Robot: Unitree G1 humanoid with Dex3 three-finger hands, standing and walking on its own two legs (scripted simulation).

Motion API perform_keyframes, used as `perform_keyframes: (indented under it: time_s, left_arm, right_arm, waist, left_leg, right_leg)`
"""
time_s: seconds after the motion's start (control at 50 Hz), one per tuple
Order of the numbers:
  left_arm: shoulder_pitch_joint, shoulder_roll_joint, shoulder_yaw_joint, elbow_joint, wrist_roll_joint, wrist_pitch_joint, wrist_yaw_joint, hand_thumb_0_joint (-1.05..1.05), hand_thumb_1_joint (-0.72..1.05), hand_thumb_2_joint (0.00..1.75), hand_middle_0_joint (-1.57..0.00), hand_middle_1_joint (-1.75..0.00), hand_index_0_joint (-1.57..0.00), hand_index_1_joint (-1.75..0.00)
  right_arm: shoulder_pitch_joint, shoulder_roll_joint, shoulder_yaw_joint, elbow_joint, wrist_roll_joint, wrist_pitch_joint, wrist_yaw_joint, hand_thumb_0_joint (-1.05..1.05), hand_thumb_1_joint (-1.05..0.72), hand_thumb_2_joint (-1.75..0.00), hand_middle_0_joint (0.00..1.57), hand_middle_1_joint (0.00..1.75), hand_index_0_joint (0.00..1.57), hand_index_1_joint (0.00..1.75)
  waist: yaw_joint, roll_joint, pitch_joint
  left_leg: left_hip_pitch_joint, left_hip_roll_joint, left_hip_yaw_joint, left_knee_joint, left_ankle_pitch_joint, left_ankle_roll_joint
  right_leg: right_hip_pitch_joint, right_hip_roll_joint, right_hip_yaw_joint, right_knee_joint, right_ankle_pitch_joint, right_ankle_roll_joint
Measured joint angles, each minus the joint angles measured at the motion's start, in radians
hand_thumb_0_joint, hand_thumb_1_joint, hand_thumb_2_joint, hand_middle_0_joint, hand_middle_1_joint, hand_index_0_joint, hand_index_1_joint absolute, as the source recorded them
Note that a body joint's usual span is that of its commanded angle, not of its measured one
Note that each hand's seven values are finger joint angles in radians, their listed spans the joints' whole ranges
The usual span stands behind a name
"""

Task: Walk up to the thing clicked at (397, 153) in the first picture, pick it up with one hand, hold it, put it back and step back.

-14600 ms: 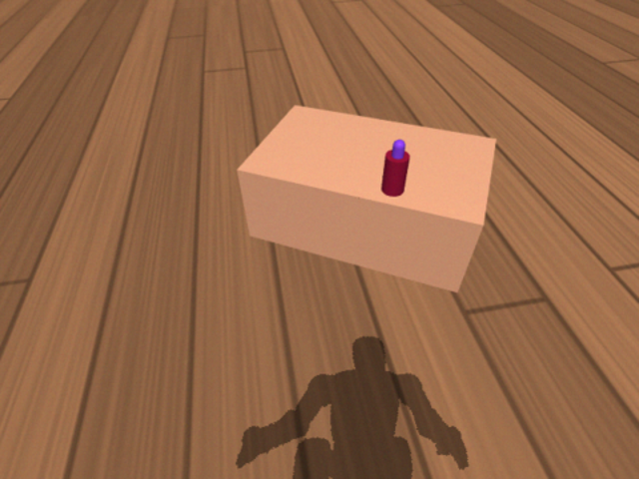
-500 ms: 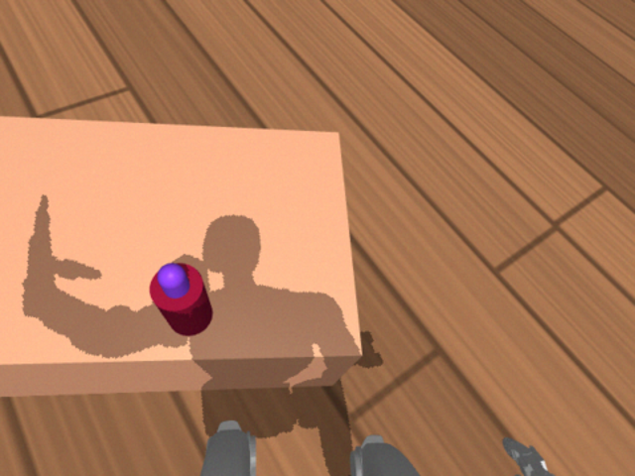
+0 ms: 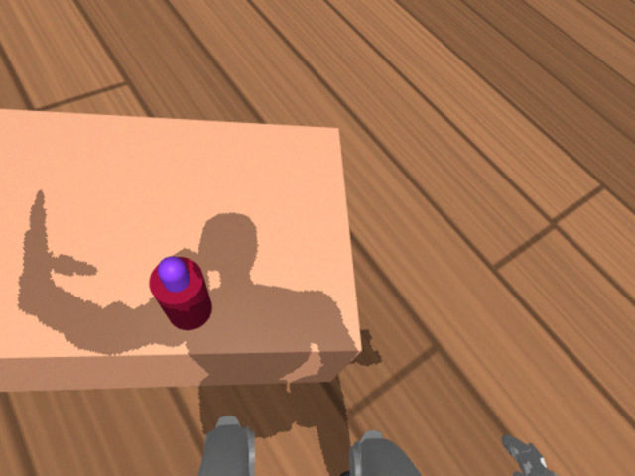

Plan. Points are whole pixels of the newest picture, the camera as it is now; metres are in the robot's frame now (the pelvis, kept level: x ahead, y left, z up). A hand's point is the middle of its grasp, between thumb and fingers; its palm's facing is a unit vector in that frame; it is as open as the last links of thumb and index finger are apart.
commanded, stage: go down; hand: left
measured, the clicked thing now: (181, 289) +0.44 +0.21 -0.20
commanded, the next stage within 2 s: approach in 0.08 s
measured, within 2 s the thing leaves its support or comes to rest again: neither
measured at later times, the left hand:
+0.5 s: hand out of the picture +0.36 +0.39 -0.01, palm faces +0.23 -0.97 +0.05, open 17.6 cm
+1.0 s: hand (138, 319) +0.39 +0.27 -0.22, palm faces +0.17 -0.98 +0.04, open 17.7 cm
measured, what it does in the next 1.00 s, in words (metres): lowers itself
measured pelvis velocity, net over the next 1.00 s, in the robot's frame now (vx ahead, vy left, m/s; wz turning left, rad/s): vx -0.06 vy -0.01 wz -0.08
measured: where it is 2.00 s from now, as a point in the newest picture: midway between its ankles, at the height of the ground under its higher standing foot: outside the picture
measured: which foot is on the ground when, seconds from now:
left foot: down 0.00-1.00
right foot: down 0.00-1.00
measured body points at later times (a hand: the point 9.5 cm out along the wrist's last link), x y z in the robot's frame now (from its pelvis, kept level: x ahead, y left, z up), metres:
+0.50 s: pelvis -0.01 +0.00 -0.03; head +0.15 +0.06 +0.38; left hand +0.34 +0.44 -0.01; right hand +0.12 -0.28 -0.12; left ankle +0.05 +0.12 -0.63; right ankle +0.01 -0.15 -0.63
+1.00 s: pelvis -0.06 -0.01 -0.21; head +0.15 +0.02 +0.19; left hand +0.38 +0.32 -0.22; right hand +0.06 -0.27 -0.34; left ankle +0.05 +0.12 -0.63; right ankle +0.01 -0.15 -0.63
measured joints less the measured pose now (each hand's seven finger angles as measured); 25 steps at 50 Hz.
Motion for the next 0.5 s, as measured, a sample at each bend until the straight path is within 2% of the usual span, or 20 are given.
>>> perform_keyframes:
  time_s: [0.18,0.32,0.38,0.5]
  left_arm:
    - [0.012,0.001,0.016,-0.013,-0.002,-0.005,0.004,-0.01,-0.46,0.00,-0.05,-0.04,-0.06,-0.03]
    - [0.019,-0.004,-0.023,0.010,-0.016,-0.011,-0.003,-0.01,-0.52,0.00,-0.05,-0.05,-0.07,-0.02]
    - [0.015,-0.018,-0.045,0.033,-0.012,-0.034,0.002,-0.01,-0.55,0.00,-0.05,-0.05,-0.08,-0.02]
    - [-0.013,-0.065,-0.063,0.075,-0.018,-0.123,0.023,-0.01,-0.59,0.00,-0.05,-0.06,-0.08,-0.03]
  right_arm:
    - [0.007,0.005,0.002,0.004,0.003,0.005,0.001,0.00,-0.93,-0.90,0.21,0.30,0.21,0.30]
    - [0.013,0.003,0.000,0.002,0.006,-0.002,0.001,0.00,-0.92,-0.90,0.21,0.30,0.21,0.30]
    - [0.010,-0.003,-0.001,-0.002,0.003,-0.008,0.005,0.00,-0.91,-0.90,0.21,0.30,0.20,0.30]
    - [-0.017,-0.016,-0.003,-0.014,-0.012,-0.022,0.025,0.00,-0.90,-0.89,0.21,0.30,0.20,0.30]
  waist:
    - [0.001,0.000,0.002]
    - [0.003,0.001,-0.009]
    - [0.004,0.000,-0.015]
    - [-0.003,-0.010,-0.031]
  left_leg:
    - [-0.008,-0.002,0.001,0.006,0.000,0.001]
    - [-0.018,-0.003,-0.001,0.009,-0.001,0.003]
    - [-0.046,-0.005,-0.001,0.031,-0.007,0.004]
    - [-0.181,-0.008,-0.004,0.142,-0.036,0.005]
  right_leg:
    - [-0.009,-0.001,0.002,0.008,-0.002,0.001]
    - [-0.017,-0.003,0.001,0.010,-0.002,0.002]
    - [-0.046,-0.004,0.002,0.033,-0.010,0.002]
    - [-0.182,-0.006,0.007,0.155,-0.048,0.002]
